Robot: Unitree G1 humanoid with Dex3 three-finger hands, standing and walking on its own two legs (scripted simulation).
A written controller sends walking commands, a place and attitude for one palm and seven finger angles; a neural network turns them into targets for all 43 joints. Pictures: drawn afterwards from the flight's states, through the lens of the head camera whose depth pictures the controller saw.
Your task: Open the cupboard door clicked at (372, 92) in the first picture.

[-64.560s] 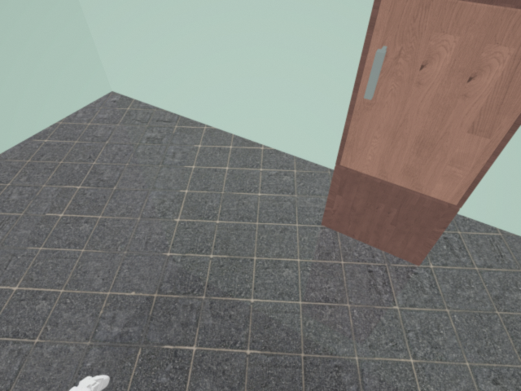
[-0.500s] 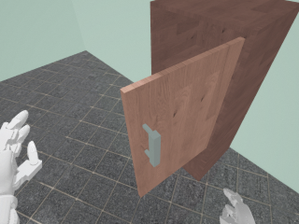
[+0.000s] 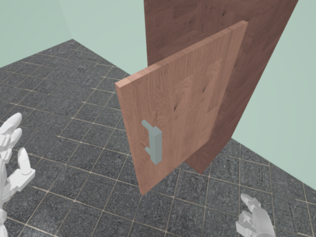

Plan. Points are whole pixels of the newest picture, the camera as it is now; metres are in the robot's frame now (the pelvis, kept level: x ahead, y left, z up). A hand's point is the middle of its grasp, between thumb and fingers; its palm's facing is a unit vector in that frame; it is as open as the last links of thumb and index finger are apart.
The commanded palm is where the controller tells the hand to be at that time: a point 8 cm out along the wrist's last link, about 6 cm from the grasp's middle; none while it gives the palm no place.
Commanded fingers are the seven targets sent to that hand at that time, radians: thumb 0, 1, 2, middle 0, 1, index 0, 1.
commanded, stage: step back with the hand held close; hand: left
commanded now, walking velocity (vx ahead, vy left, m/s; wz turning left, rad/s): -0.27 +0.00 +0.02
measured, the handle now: (151, 142) +0.34 +0.05 +0.05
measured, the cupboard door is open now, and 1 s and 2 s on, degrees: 84 84 84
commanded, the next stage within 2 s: stop stepping back and stand still in 0.70 s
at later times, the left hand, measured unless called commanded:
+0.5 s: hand out of the picture +0.09 +0.30 +0.15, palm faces +0.50 -0.73 -0.47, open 7.4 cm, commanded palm +0.02 +0.33 +0.17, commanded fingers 0.00 0.90 0.90 -0.20 -0.30 -0.20 -0.30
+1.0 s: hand out of the picture -0.01 +0.27 +0.17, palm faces +0.39 -0.81 -0.43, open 7.4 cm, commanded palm -0.09 +0.32 +0.17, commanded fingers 0.00 0.90 0.90 -0.20 -0.30 -0.20 -0.30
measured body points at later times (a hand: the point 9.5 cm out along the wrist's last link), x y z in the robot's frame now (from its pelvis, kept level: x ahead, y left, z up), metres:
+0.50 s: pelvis -0.10 +0.02 -0.02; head -0.08 +0.02 +0.43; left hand +0.05 +0.33 +0.18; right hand +0.08 -0.20 -0.11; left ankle +0.02 +0.10 -0.74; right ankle -0.03 -0.10 -0.74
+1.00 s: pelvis -0.22 +0.01 +0.00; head -0.19 +0.05 +0.44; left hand -0.04 +0.31 +0.19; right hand -0.05 -0.20 -0.08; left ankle -0.07 +0.12 -0.74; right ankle -0.36 -0.09 -0.72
